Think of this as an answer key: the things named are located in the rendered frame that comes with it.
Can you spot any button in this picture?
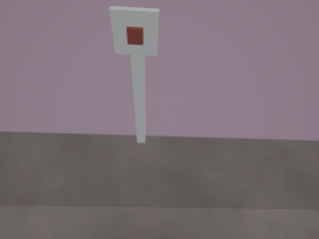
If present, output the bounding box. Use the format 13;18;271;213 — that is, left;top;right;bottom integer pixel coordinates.
127;27;144;45

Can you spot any panel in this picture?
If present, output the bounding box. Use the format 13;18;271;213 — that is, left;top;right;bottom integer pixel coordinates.
109;6;160;143

